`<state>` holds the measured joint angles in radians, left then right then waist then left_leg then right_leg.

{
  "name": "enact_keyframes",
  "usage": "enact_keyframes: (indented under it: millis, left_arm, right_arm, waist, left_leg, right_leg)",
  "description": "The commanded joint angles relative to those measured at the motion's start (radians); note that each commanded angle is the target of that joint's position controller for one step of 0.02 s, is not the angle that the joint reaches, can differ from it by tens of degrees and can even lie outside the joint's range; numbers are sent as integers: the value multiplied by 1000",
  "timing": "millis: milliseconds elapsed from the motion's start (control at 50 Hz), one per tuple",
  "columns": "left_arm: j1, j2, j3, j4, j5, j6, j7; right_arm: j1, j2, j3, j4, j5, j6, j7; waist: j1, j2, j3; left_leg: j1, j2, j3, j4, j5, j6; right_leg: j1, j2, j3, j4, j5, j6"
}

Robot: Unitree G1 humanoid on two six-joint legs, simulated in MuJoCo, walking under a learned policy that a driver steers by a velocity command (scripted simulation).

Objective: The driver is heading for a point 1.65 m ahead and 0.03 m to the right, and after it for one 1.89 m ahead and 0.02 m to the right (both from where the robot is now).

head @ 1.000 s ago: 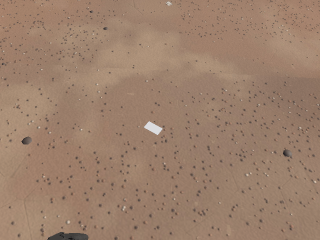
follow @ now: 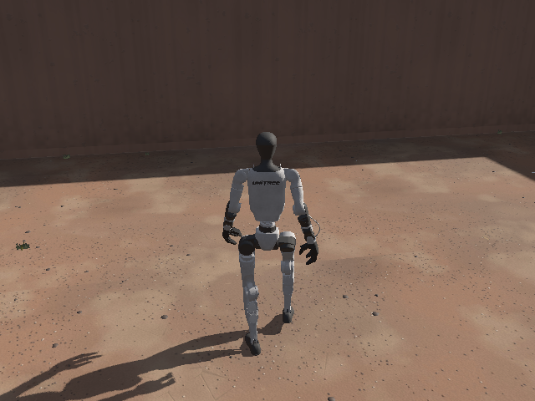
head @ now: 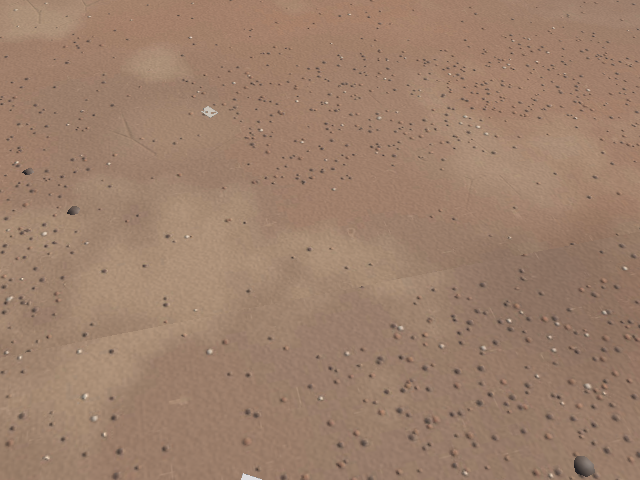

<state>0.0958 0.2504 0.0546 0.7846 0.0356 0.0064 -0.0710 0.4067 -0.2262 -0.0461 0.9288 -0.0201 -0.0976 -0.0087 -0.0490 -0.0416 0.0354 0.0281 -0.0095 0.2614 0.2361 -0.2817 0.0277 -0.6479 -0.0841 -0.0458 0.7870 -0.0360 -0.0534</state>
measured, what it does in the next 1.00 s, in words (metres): walks ahead: right foot, then left foot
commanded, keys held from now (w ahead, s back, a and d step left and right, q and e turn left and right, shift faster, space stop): w+e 0.16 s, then w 0.18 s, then w+q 0.62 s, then w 0.04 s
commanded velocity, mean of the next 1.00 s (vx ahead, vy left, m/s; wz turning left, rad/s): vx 0.50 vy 0.00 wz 0.03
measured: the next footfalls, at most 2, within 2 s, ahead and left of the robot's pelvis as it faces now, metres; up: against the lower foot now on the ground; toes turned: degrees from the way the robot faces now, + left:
right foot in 0.14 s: +0.22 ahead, -0.10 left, +0.00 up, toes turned -10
left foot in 0.70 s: +0.56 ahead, +0.00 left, +0.00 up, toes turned +0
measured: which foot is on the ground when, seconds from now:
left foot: down 0.00-0.16, up 0.18-0.68, down 0.70-1.00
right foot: up 0.00-0.12, down 0.14-0.72, up 0.74-1.00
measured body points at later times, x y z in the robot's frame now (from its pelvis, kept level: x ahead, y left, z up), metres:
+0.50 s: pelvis +0.26 -0.06 +0.00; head +0.29 -0.08 +0.45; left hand +0.32 +0.20 -0.13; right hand +0.34 -0.33 -0.13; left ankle +0.43 +0.07 -0.68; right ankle +0.18 -0.10 -0.74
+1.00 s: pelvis +0.55 -0.04 +0.00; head +0.57 -0.02 +0.45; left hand +0.69 +0.23 -0.11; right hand +0.59 -0.32 -0.12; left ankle +0.52 +0.00 -0.74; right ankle +0.68 -0.22 -0.67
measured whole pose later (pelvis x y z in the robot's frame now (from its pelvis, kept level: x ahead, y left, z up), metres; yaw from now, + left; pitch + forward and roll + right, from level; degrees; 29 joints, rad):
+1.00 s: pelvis +0.55 -0.04 +0.00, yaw +7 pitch +1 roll +0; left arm 0.13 0.26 0.02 0.73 0.04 -0.02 -0.01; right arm 0.39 -0.27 -0.06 0.86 0.01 -0.04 0.01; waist -0.03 -0.04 0.03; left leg -0.13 -0.16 -0.07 0.31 -0.19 0.14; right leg -0.66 -0.12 0.06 0.94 -0.16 0.04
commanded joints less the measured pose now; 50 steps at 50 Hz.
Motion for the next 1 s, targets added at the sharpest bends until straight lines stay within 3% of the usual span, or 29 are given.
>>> enact_keyframes:
  millis: [20,60,100,120,140,160,180,200,220,240,280,320,380,500,580,640,680,700,720,740,760,780,800,840,880,920,1000]
  left_arm:
    - [-117,28,-5,-101,4,-14,-9]
    - [-113,39,-1,-108,8,-13,-5]
    - [-15,61,14,-87,9,-16,6]
    - [99,81,27,-54,11,-25,16]
    - [267,127,51,-1,21,-33,31]
    - [303,249,82,-2,25,-34,46]
    - [317,291,89,-28,-7,-23,51]
    - [293,251,80,-6,-16,-15,61]
    - [244,189,62,4,-24,-20,67]
    - [195,141,48,4,-22,-29,70]
    - [150,97,29,4,-29,-50,69]
    - [190,106,28,27,-35,-73,63]
    - [250,125,30,52,-33,-83,63]
    - [322,108,15,86,-18,-96,69]
    - [352,98,3,115,-11,-96,87]
    - [324,129,3,122,-7,-94,102]
    - [297,167,12,118,2,-83,110]
    - [275,180,14,107,-5,-77,111]
    - [266,156,5,68,-14,-82,108]
    - [316,85,-2,21,-30,-92,86]
    - [249,127,-2,7,-5,-98,81]
    - [188,122,-6,-17,-15,-111,75]
    - [184,121,-6,-19,-18,-115,74]
    - [197,99,-12,-27,7,-76,71]
    - [204,87,-15,-38,15,-42,67]
    - [144,85,-17,-67,12,-32,64]
    - [10,86,-18,-113,6,-31,64]
  right_arm:
    - [16,-148,-31,-39,0,-3,-9]
    - [23,-165,-34,-30,-3,11,-14]
    - [21,-200,-42,-26,-3,29,-18]
    - [16,-210,-45,-29,0,39,-17]
    - [-1,-205,-42,-47,1,44,-14]
    - [29,-90,-17,-113,11,38,0]
    - [-40,-131,-26,-164,6,28,10]
    - [-142,-141,-27,-180,5,23,13]
    - [-128,-120,-16,-171,14,11,15]
    - [-102,-114,-17,-148,7,12,14]
    - [-41,-106,-15,-120,-23,46,21]
    - [-44,-95,-16,-120,-25,67,31]
    - [-138,-90,-15,-140,-17,77,38]
    - [-297,-78,-8,-178,-1,73,45]
    - [-381,-67,2,-215,-7,67,53]
    - [-329,-75,-2,-213,-9,65,49]
    - [-152,-115,-20,-168,-12,61,40]
    - [-3,-141,-36,-125,-21,53,33]
    - [133,-232,-65,-104,-31,52,20]
    - [66,-293,-82,-122,-7,65,18]
    - [17,-280,-84,-128,29,70,27]
    - [-31,-230,-72,-136,23,72,22]
    - [-54,-173,-56,-126,15,73,20]
    - [-96,-143,-43,-128,16,60,13]
    - [-76,-165,-46,-125,21,42,15]
    - [-50,-191,-53,-124,24,36,16]
    - [27,-185,-51,-114,31,39,14]
  waist:
    - [0,114,64]
    - [11,126,48]
    - [59,150,-21]
    - [108,138,-91]
    - [186,78,-187]
    - [150,-125,-285]
    - [159,-118,-351]
    - [160,5,-207]
    - [117,23,-103]
    - [69,56,-52]
    - [15,25,-49]
    - [8,21,-52]
    - [37,2,-5]
    - [92,-9,47]
    - [111,-3,82]
    - [69,-35,38]
    - [-10,-60,-64]
    - [-83,-35,-137]
    - [-134,80,-239]
    - [-25,326,-314]
    - [-41,131,-272]
    - [-27,74,-152]
    - [15,-7,-53]
    - [74,8,-14]
    - [83,50,-25]
    - [73,60,-12]
    - [15,92,0]
  left_leg:
    - [5,288,-63,-55,489,99]
    - [58,294,-26,30,711,86]
    - [89,296,2,229,999,78]
    - [58,290,11,410,995,71]
    - [-98,269,23,668,793,38]
    - [-497,157,13,1010,61,-16]
    - [-716,5,-183,1203,-282,-46]
    - [-808,75,-265,1190,-161,-32]
    - [-768,112,-260,1103,-73,-24]
    - [-695,142,-265,1009,-42,-22]
    - [-569,157,-268,929,-21,-32]
    - [-563,147,-251,884,9,-41]
    - [-663,154,-238,787,121,-45]
    - [-747,104,-254,581,275,-10]
    - [-731,54,-206,438,282,34]
    - [-584,-17,-137,379,167,88]
    - [-406,-77,-120,358,72,135]
    - [-210,-83,-154,269,109,166]
    - [23,117,-418,240,87,245]
    - [272,351,-992,119,190,405]
    - [235,336,-955,87,182,406]
    - [110,319,-829,67,193,379]
    - [-38,278,-739,33,252,334]
    - [-196,182,-617,0,318,276]
    - [-240,141,-566,-19,372,272]
    - [-256,115,-544,-41,379,261]
    - [-163,89,-527,-27,466,203]
  right_leg:
    - [11,19,-59,-102,-30,-32]
    - [70,62,-95,-144,-120,-67]
    - [204,137,-126,-169,-230,-111]
    - [340,176,-123,-220,-236,-138]
    - [591,151,-41,-294,-216,-177]
    - [904,-152,402,-324,-297,-279]
    - [982,-291,820,-486,-203,-370]
    - [903,-255,622,-500,-116,-329]
    - [754,-221,487,-509,-3,-290]
    - [642,-159,386,-526,93,-238]
    - [527,-91,272,-559,197,-201]
    - [514,-69,231,-584,261,-201]
    - [550,-62,188,-630,251,-175]
    - [670,-78,78,-659,292,-116]
    - [757,-110,8,-646,397,-96]
    - [803,-126,-48,-508,790,-68]
    - [810,-131,-72,-239,985,-57]
    - [716,-113,-99,-14,853,-46]
    - [501,-46,-128,334,461,-28]
    - [76,201,-40,682,-457,26]
    - [-34,127,129,721,-408,10]
    - [-64,80,126,678,-338,11]
    - [-32,42,111,579,-302,16]
    - [65,3,106,450,-293,45]
    - [87,-2,81,372,-274,71]
    - [55,-8,63,279,-202,92]
    - [-22,-7,50,67,-21,107]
